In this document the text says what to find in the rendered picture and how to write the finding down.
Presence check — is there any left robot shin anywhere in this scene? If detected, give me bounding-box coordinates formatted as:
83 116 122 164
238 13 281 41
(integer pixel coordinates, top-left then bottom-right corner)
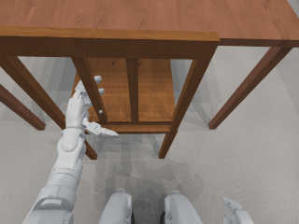
116 189 131 224

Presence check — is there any robot left forearm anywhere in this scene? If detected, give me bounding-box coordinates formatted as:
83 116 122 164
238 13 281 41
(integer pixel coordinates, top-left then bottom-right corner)
22 127 87 224

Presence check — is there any table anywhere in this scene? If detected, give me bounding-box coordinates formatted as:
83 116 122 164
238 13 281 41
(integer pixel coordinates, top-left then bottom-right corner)
0 0 299 131

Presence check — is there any robot left hand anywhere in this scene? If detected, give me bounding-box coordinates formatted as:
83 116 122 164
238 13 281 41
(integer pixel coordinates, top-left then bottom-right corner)
65 76 119 139

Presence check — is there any robot shin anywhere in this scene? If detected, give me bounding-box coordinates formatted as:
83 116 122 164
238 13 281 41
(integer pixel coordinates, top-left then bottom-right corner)
116 189 131 224
164 190 180 224

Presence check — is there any robot right hand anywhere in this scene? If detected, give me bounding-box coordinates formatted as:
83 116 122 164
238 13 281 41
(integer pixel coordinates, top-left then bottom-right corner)
221 197 254 224

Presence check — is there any chair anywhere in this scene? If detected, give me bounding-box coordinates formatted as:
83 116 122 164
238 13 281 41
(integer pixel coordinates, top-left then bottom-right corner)
0 26 221 161

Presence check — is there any right robot shin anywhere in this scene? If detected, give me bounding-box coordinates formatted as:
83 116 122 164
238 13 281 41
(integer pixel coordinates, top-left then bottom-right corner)
164 190 180 224

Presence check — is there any robot left upper arm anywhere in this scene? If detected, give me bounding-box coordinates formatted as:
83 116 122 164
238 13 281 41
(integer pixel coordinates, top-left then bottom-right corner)
24 209 74 224

